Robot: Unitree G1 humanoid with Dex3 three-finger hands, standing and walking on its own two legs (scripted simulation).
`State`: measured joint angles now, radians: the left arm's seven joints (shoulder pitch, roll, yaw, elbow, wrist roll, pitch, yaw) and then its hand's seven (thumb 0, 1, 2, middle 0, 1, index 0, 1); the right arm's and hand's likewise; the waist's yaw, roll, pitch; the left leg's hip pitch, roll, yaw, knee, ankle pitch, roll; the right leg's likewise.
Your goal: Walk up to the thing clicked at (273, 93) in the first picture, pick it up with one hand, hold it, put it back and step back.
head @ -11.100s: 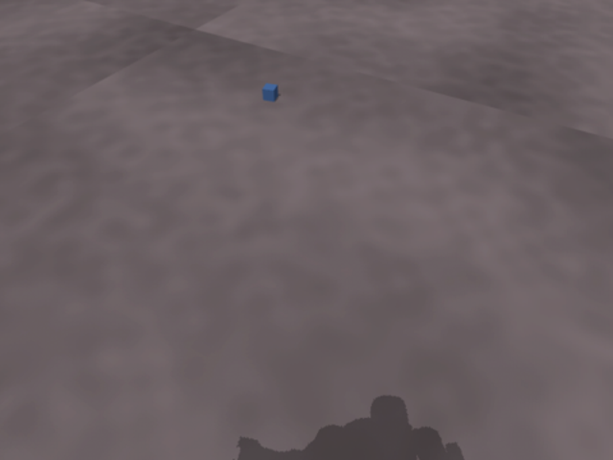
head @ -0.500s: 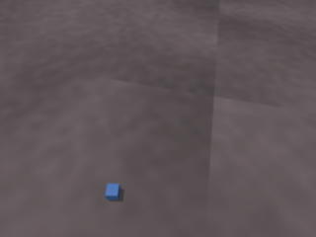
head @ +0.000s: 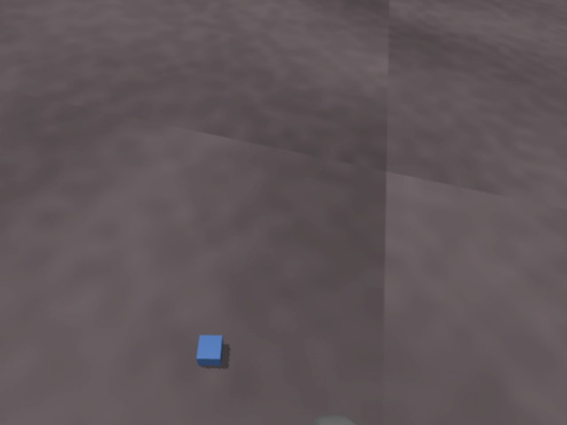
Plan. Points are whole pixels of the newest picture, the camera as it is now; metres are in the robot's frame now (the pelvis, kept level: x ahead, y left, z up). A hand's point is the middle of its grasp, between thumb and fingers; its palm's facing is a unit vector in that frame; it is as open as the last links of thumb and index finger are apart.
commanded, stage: walk up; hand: left
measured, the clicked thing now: (210, 350) +0.43 +0.18 -0.73
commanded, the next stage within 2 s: stand in 1.94 s
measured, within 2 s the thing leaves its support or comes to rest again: neither
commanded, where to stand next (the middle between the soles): +0.05 -0.06 m, yaw +0 degrees
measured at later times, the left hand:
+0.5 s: hand (146, 404) +0.17 +0.20 -0.15, palm faces -0.15 -0.92 -0.37, open 7.4 cm
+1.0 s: hand out of the picture +0.09 +0.19 -0.15, palm faces -0.02 -0.94 -0.35, open 7.4 cm
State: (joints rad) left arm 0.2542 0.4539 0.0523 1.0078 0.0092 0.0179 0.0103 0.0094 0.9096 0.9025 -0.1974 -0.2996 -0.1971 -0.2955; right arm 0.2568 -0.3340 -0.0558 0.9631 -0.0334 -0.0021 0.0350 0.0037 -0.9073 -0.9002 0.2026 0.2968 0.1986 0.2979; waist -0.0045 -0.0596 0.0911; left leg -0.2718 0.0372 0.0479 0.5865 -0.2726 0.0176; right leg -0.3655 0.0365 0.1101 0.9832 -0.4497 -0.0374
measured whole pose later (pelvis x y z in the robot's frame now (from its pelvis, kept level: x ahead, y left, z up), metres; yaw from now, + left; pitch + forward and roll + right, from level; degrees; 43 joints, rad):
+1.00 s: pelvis +0.01 -0.07 +0.00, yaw -1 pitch -3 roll +0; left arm 0.15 0.37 0.02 1.00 0.01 0.01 -0.01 0.01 0.91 0.90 -0.20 -0.30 -0.20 -0.30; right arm 0.16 -0.38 -0.01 0.96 -0.01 -0.01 0.01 0.00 -0.91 -0.90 0.20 0.30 0.20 0.30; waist 0.01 0.00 0.08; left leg -0.26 0.01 -0.05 0.59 -0.28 -0.02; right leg -0.24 -0.01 0.00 0.59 -0.29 0.01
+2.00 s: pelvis +0.02 -0.06 +0.01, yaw +1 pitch -2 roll +0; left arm 0.08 0.35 0.02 1.15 0.01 -0.01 -0.01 0.01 0.91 0.90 -0.20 -0.30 -0.20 -0.30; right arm 0.08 -0.35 0.00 1.12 -0.01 0.00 0.02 0.00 -0.91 -0.90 0.20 0.30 0.20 0.30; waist 0.02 0.01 0.05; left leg -0.16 0.00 -0.09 0.37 -0.17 -0.02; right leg -0.12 -0.03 -0.05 0.34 -0.18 0.02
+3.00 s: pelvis +0.02 -0.07 +0.02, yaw +0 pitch -2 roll +0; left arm 0.12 0.36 0.00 1.13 0.01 -0.01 -0.01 0.01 0.91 0.90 -0.20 -0.30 -0.20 -0.30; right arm 0.12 -0.36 0.01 1.13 -0.01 0.00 0.01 0.00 -0.91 -0.90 0.20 0.30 0.20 0.30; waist 0.01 0.01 0.05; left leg -0.14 0.01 -0.08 0.34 -0.17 -0.03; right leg -0.12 -0.02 -0.03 0.34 -0.19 0.01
